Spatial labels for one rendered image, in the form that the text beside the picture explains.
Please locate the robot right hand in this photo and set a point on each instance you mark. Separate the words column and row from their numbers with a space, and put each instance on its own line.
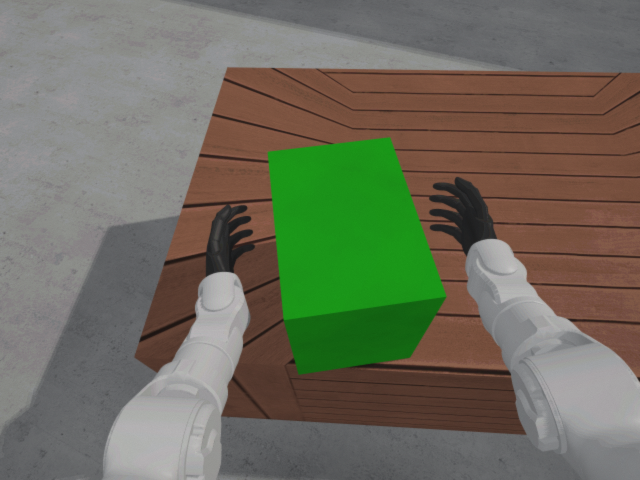
column 473, row 219

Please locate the right robot forearm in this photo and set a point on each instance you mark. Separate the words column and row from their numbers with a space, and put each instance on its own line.
column 519, row 321

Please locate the left robot forearm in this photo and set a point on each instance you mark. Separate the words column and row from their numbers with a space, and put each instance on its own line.
column 205, row 362

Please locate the robot right upper arm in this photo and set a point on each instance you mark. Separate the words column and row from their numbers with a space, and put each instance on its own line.
column 581, row 403

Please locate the pedestal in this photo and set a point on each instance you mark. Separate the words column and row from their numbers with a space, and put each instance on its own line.
column 555, row 157

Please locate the robot left upper arm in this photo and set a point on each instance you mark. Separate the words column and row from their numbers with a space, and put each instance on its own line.
column 165, row 438

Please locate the carton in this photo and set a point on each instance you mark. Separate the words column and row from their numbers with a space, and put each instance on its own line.
column 358, row 281

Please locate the robot left hand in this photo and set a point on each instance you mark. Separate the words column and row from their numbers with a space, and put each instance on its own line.
column 219, row 254

